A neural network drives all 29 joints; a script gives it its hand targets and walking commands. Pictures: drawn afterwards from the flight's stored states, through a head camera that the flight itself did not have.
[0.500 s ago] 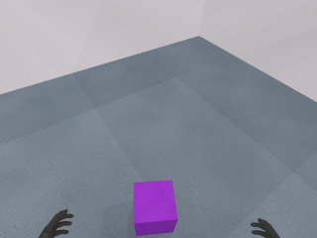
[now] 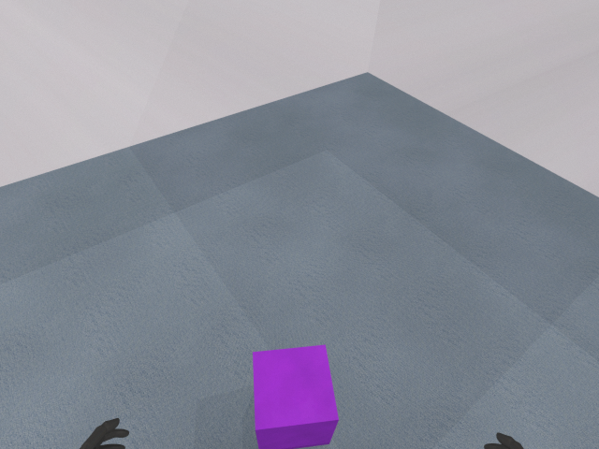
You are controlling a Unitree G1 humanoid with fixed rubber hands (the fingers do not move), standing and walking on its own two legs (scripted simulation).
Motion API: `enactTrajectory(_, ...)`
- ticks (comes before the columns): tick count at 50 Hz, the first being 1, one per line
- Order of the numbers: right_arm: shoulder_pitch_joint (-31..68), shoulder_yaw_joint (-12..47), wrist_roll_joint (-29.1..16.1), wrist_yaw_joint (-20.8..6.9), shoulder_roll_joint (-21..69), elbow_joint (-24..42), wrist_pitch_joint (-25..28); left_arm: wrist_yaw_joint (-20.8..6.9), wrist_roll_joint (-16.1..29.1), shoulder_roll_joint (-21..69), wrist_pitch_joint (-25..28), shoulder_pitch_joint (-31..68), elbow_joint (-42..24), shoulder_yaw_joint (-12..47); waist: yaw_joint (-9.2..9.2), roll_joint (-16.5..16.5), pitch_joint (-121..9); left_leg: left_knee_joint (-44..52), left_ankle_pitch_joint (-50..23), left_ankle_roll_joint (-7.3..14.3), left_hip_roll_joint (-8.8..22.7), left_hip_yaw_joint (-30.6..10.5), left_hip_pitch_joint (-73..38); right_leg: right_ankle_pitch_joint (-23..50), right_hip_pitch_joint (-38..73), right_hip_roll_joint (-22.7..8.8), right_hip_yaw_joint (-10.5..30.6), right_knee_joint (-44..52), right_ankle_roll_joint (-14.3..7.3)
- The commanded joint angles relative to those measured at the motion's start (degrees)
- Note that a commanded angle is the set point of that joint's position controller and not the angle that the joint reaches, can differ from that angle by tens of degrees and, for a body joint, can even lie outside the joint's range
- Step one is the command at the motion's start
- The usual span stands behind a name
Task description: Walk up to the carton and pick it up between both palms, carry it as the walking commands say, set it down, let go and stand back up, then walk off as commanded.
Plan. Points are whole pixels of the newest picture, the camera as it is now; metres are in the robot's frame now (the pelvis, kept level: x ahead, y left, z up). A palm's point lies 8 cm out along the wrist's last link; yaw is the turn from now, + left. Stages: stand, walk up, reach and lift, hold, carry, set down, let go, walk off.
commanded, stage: stand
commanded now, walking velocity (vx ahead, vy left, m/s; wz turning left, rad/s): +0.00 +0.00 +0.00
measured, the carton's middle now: (292, 399) +0.40 +0.02 -0.65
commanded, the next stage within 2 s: walk off in 1.12 s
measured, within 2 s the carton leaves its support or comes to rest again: neither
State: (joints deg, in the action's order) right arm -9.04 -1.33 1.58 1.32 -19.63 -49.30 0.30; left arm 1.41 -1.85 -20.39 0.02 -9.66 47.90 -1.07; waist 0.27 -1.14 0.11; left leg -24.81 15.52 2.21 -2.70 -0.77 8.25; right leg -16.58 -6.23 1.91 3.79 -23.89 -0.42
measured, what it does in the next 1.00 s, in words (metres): stands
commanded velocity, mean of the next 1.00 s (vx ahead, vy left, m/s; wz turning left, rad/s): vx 0.00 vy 0.00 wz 0.00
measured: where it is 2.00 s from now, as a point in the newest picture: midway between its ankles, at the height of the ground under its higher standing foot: outside the picture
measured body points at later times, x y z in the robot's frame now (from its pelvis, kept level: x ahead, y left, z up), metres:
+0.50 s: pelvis -0.02 +0.00 +0.00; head -0.03 +0.01 +0.45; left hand +0.09 +0.31 -0.11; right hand +0.09 -0.31 -0.10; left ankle -0.02 +0.09 -0.74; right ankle -0.04 -0.12 -0.74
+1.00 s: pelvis -0.03 +0.00 +0.01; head -0.03 +0.01 +0.46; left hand +0.07 +0.31 -0.11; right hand +0.08 -0.32 -0.10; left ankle -0.02 +0.09 -0.74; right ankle -0.04 -0.12 -0.74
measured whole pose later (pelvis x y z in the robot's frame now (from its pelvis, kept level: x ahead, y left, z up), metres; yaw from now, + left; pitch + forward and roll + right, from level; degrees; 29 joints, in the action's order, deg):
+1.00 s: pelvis -0.03 +0.00 +0.01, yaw +0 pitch -2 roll +0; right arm -7.1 -0.6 0.8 0.7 -21.7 -59.2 0.9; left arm 0.9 -1.0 -22.3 0.8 -7.9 58.0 0.1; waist 0.2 -0.7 1.2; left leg -19.6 10.6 2.0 -2.6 -1.5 6.5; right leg -11.8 -4.4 1.6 3.5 -18.6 -0.2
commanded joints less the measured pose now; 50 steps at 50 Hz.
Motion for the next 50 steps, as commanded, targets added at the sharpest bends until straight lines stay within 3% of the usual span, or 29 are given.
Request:
enactTrajectory(1,2.09,-2.09,-0.03,0.22,-9.64,2.24,0.78,0.23,0.1,-8.39,0.76,1.65,-2.25,-1.78,-0.07,1.24,-2.42,3.14,-19.48,-1.35,8.05,-7.14,-2.45,16.93,-1.0,-6.26,4.63,2.36,-0.04)
enactTrajectory(21,3.15,-1.53,-0.32,-0.16,-10.92,-3.58,1.04,-0.05,0.42,-9.95,1.17,2.63,3.55,-1.05,-0.03,1.19,-0.14,6.83,-12.27,-0.89,8.39,-8.15,-2.04,11.8,-1.06,-7.07,5.7,6.32,-0.36)
enactTrajectory(50,4.01,-0.99,-0.81,-0.41,-12.06,-7.59,1.12,-0.29,0.85,-11.33,1.3,3.69,7.82,-0.5,0.01,1.24,-0.11,8.21,-12.8,-0.57,8.83,-8.63,-2.52,11.62,-0.27,-7.61,5.64,7.95,-0.63)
